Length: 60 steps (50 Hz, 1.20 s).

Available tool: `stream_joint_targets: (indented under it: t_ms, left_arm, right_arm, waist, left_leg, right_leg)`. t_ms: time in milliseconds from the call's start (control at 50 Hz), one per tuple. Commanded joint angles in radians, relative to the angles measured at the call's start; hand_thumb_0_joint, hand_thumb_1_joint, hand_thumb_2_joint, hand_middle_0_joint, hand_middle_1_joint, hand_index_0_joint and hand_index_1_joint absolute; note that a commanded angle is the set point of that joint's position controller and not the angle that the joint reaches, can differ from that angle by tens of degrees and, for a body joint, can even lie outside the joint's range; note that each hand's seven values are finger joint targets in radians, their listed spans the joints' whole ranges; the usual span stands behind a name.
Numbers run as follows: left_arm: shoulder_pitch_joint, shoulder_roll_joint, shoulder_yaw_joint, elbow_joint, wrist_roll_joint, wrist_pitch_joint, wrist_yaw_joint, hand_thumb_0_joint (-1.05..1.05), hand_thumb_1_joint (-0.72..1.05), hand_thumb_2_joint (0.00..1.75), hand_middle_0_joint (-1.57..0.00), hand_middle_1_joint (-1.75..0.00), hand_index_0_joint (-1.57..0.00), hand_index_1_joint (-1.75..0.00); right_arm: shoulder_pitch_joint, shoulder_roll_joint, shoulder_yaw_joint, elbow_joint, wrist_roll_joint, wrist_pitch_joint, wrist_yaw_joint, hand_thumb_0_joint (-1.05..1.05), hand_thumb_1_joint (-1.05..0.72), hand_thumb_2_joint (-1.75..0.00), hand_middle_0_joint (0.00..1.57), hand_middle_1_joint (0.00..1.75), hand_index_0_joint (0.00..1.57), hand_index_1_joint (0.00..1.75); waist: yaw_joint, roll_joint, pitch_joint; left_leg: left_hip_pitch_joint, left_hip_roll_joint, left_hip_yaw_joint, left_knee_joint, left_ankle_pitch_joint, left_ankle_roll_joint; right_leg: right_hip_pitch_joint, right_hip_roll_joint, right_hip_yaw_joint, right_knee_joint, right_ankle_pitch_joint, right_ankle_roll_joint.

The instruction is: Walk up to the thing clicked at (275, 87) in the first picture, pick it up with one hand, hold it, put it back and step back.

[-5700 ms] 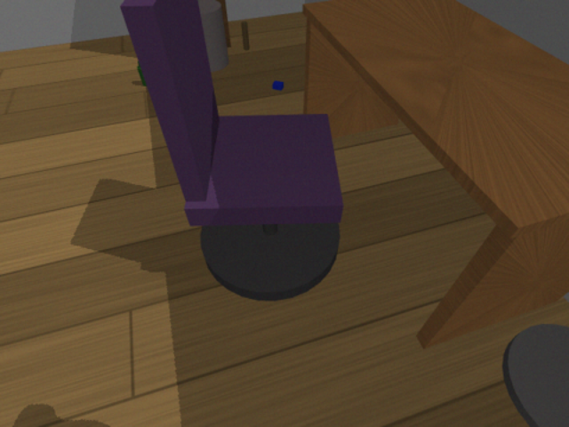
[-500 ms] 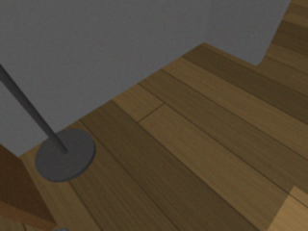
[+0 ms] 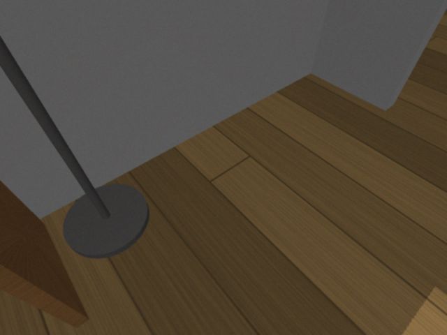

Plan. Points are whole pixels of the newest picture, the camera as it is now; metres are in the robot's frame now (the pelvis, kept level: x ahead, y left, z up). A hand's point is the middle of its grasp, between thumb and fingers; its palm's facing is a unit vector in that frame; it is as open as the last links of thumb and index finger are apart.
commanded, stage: stand
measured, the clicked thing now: out of the picture -0.77 +2.05 -0.76
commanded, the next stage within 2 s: walk up in 1.90 s
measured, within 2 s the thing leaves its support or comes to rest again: neither
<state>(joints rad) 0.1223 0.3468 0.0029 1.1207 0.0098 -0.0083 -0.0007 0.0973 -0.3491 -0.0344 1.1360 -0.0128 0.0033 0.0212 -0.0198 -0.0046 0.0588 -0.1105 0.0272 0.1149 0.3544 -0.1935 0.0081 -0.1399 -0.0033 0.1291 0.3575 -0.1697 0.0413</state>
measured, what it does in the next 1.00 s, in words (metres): stands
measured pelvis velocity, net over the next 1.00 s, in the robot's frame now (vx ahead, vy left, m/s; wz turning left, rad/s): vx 0.01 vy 0.00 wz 0.03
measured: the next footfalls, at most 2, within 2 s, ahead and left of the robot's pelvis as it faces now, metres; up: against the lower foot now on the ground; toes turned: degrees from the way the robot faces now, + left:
none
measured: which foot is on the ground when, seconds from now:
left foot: down 0.00-1.00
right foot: down 0.00-1.00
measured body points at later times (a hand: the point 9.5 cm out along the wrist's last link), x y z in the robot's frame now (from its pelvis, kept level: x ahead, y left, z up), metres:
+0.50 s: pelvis +0.00 +0.00 +0.00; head +0.01 +0.00 +0.45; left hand +0.08 +0.30 -0.13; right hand +0.08 -0.30 -0.13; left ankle +0.00 +0.11 -0.75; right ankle +0.02 -0.15 -0.75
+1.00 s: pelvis +0.01 +0.00 +0.00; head +0.02 +0.00 +0.45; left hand +0.08 +0.30 -0.13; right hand +0.08 -0.30 -0.13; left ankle +0.00 +0.11 -0.75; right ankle +0.02 -0.15 -0.75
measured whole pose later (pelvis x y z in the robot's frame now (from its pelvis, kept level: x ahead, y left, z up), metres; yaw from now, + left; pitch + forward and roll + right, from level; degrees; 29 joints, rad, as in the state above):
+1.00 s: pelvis +0.01 +0.00 +0.00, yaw +2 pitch -2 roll +0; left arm 0.12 0.35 -0.01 1.11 0.01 -0.01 0.00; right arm 0.11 -0.35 -0.02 1.13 -0.01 0.00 0.02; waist -0.02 0.00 0.06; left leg -0.12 0.02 0.08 0.35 -0.20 0.00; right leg -0.13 -0.01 0.10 0.35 -0.18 0.04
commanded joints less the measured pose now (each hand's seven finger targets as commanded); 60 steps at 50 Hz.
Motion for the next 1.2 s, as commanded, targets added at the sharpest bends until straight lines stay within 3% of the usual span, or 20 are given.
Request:
stream_joint_targets:
  t_ms: [0, 20, 160, 200, 380, 420, 500, 720, 1180]
  left_arm:
    - [-0.042, 0.203, 0.033, -0.066, 0.002, -0.023, 0.013, 0.00, 0.90, 0.90, -0.20, -0.30, -0.20, -0.30]
    - [-0.042, 0.204, 0.033, -0.065, 0.003, -0.023, 0.014, 0.00, 0.90, 0.90, -0.20, -0.30, -0.20, -0.30]
    - [-0.029, 0.211, 0.028, -0.071, 0.000, -0.027, 0.015, 0.00, 0.90, 0.90, -0.20, -0.30, -0.20, -0.30]
    - [-0.033, 0.212, 0.028, -0.072, 0.002, -0.024, 0.017, 0.00, 0.90, 0.90, -0.20, -0.30, -0.20, -0.30]
    - [-0.032, 0.211, 0.025, -0.075, 0.002, -0.026, 0.016, 0.00, 0.90, 0.90, -0.20, -0.30, -0.20, -0.30]
    - [-0.036, 0.212, 0.025, -0.075, 0.001, -0.024, 0.018, 0.00, 0.90, 0.90, -0.20, -0.30, -0.20, -0.30]
    - [-0.032, 0.212, 0.025, -0.075, -0.001, -0.021, 0.014, 0.00, 0.90, 0.90, -0.20, -0.30, -0.20, -0.30]
    - [-0.044, 0.215, 0.026, -0.077, 0.002, -0.021, 0.014, 0.00, 0.90, 0.90, -0.20, -0.30, -0.20, -0.30]
    - [-0.030, 0.214, 0.027, -0.076, 0.002, -0.020, 0.014, 0.00, 0.90, 0.90, -0.20, -0.30, -0.20, -0.30]
  right_arm:
    - [-0.059, -0.220, -0.043, -0.070, -0.001, -0.025, -0.017, 0.00, -0.90, -0.90, 0.20, 0.30, 0.20, 0.30]
    - [-0.056, -0.221, -0.043, -0.069, -0.001, -0.023, -0.017, 0.00, -0.90, -0.90, 0.20, 0.30, 0.20, 0.30]
    - [-0.040, -0.216, -0.040, -0.067, 0.003, -0.024, -0.014, 0.00, -0.90, -0.90, 0.20, 0.30, 0.20, 0.30]
    - [-0.042, -0.216, -0.039, -0.068, 0.003, -0.021, -0.016, 0.00, -0.90, -0.90, 0.20, 0.30, 0.20, 0.30]
    - [-0.037, -0.217, -0.032, -0.070, 0.004, -0.024, -0.016, 0.00, -0.90, -0.90, 0.20, 0.30, 0.20, 0.30]
    - [-0.037, -0.220, -0.032, -0.068, 0.004, -0.023, -0.016, 0.00, -0.90, -0.90, 0.20, 0.30, 0.20, 0.30]
    - [-0.036, -0.215, -0.028, -0.069, 0.004, -0.027, -0.016, 0.00, -0.90, -0.90, 0.20, 0.30, 0.20, 0.30]
    - [-0.032, -0.215, -0.028, -0.071, 0.003, -0.026, -0.017, 0.00, -0.90, -0.90, 0.20, 0.30, 0.20, 0.30]
    - [-0.029, -0.217, -0.027, -0.073, 0.004, -0.026, -0.020, 0.00, -0.90, -0.90, 0.20, 0.30, 0.20, 0.30]
  waist:
    - [0.004, 0.013, -0.059]
    - [0.001, 0.018, -0.052]
    - [-0.002, -0.003, -0.079]
    - [-0.001, 0.001, -0.066]
    - [0.001, -0.010, -0.090]
    - [0.001, -0.003, -0.068]
    - [0.008, 0.009, -0.078]
    - [0.004, -0.003, -0.058]
    - [0.007, 0.001, -0.083]
  left_leg:
    - [0.068, 0.128, -0.131, -0.096, -0.043, 0.023]
    - [0.049, 0.128, -0.137, -0.100, -0.079, 0.024]
    - [0.087, 0.119, -0.129, -0.063, 0.054, 0.021]
    - [0.062, 0.118, -0.133, -0.072, 0.006, 0.021]
    - [0.079, 0.120, -0.132, -0.058, 0.089, 0.023]
    - [0.063, 0.115, -0.133, -0.062, 0.051, 0.018]
    - [0.053, 0.119, -0.137, -0.075, 0.077, 0.016]
    - [0.031, 0.115, -0.142, -0.081, 0.012, 0.017]
    - [0.062, 0.115, -0.140, -0.060, 0.093, 0.016]
  right_leg:
    - [-0.079, -0.075, 0.030, -0.049, 0.106, -0.051]
    - [-0.073, -0.076, 0.032, -0.050, 0.085, -0.051]
    - [-0.067, -0.090, 0.039, -0.050, 0.157, -0.055]
    - [-0.061, -0.086, 0.036, -0.053, 0.130, -0.054]
    - [-0.042, -0.098, 0.030, -0.052, 0.178, -0.053]
    - [-0.055, -0.098, 0.032, -0.057, 0.137, -0.054]
    - [-0.029, -0.095, 0.023, -0.050, 0.150, -0.054]
    - [-0.040, -0.097, 0.024, -0.062, 0.110, -0.055]
    - [-0.031, -0.100, 0.017, -0.056, 0.162, -0.056]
